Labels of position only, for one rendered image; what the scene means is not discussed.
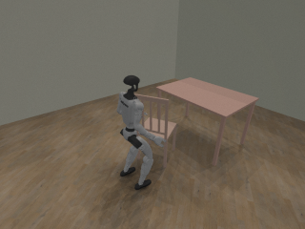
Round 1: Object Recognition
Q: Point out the robot right upper arm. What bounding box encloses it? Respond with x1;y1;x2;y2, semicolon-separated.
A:
133;100;144;131

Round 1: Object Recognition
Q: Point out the robot torso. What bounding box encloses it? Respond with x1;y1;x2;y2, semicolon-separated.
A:
121;95;140;143

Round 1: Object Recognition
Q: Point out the robot left upper arm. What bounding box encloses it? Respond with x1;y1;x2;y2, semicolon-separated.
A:
116;92;126;115

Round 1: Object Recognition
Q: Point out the table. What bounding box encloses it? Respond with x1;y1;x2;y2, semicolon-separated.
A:
156;77;259;166

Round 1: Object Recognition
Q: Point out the right robot hand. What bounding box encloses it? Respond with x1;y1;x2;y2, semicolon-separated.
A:
153;135;167;148

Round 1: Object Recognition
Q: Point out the left robot thigh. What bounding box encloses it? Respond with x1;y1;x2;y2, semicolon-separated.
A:
120;128;139;155

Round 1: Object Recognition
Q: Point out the chair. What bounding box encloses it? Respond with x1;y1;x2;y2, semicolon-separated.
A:
134;94;177;169

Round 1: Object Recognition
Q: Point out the right robot forearm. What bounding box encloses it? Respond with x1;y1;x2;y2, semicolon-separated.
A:
136;124;156;141

